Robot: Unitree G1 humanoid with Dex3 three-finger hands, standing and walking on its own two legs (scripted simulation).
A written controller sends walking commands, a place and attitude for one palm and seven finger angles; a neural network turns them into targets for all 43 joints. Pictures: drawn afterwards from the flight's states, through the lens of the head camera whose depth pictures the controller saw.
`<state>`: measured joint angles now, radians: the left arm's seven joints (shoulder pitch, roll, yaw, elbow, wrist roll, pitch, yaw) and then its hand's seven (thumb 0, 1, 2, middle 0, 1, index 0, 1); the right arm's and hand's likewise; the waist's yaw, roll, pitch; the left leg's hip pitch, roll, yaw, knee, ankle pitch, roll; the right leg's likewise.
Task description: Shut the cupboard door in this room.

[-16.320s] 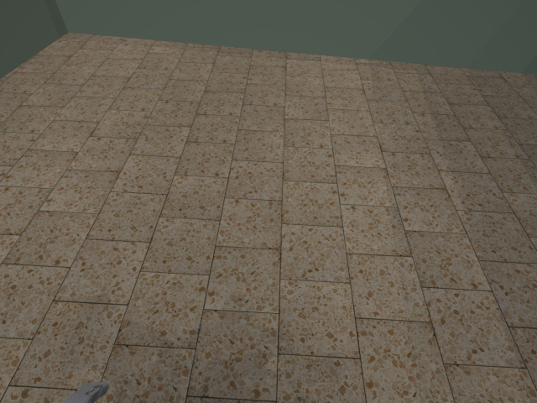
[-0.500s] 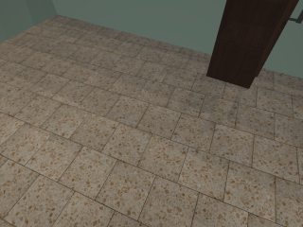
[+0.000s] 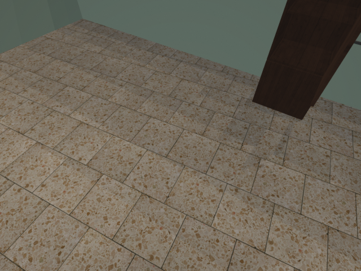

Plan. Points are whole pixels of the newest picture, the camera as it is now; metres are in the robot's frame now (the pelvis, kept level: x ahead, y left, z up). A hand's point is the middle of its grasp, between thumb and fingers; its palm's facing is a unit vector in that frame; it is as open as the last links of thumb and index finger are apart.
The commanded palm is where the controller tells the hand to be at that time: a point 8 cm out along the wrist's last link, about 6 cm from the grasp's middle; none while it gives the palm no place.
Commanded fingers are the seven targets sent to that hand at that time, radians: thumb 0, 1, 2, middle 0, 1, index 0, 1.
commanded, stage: turn or walk to find it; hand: left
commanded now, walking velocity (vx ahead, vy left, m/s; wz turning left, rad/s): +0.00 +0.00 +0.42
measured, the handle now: out of the picture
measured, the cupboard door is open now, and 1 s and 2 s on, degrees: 87 87 87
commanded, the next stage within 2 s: stand and wait in 0.10 s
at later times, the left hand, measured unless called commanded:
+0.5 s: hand out of the picture -0.01 +0.21 -0.18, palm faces +0.08 -0.97 -0.22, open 7.4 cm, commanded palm none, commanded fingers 0.00 0.90 0.90 -0.20 -0.30 -0.20 -0.30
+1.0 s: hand out of the picture +0.02 +0.22 -0.17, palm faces +0.14 -0.96 -0.25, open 7.4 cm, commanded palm none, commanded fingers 0.00 0.90 0.90 -0.20 -0.30 -0.20 -0.30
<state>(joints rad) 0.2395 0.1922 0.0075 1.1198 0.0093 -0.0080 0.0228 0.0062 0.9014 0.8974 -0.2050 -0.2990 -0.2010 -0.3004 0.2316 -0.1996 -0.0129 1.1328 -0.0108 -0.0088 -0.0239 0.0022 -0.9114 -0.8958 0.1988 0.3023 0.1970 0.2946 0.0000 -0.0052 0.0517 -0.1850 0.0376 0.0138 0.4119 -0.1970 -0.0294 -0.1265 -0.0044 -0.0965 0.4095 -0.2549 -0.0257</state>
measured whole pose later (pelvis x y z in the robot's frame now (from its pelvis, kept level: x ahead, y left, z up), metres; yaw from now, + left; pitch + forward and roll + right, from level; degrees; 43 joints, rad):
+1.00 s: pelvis +0.00 +0.02 +0.00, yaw +9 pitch +1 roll +1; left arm 0.18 0.21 0.01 1.07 0.01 0.00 0.02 0.01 0.90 0.90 -0.20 -0.30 -0.20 -0.30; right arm 0.23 -0.17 -0.02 1.09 -0.01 -0.01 -0.02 0.00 -0.91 -0.90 0.20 0.30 0.20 0.30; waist -0.01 -0.02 0.04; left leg -0.27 -0.06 -0.04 0.42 -0.16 0.02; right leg -0.19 -0.06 -0.02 0.51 -0.33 0.02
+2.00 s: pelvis +0.01 -0.07 +0.00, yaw +29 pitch -1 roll +3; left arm 0.20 0.18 0.03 0.93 0.02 0.02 0.02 0.01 0.90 0.90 -0.20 -0.30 -0.20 -0.30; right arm 0.21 -0.27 -0.10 0.98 -0.03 0.07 0.01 0.00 -0.91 -0.90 0.20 0.30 0.20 0.29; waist -0.02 0.03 0.05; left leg -0.53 -0.04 -0.05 1.12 -0.38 -0.04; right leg -0.24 -0.08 -0.08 0.53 -0.28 -0.02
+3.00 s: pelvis -0.01 -0.11 +0.00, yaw +56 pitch +0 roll +3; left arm 0.19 0.16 0.02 0.93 0.02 0.00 0.02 0.01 0.90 0.90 -0.21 -0.30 -0.20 -0.30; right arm 0.24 -0.26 -0.08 1.02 -0.02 0.07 0.01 0.00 -0.91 -0.90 0.20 0.30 0.20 0.29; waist -0.03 0.04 0.08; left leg -0.48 0.01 -0.04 1.17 -0.37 -0.07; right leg -0.21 -0.09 -0.18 0.50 -0.27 -0.04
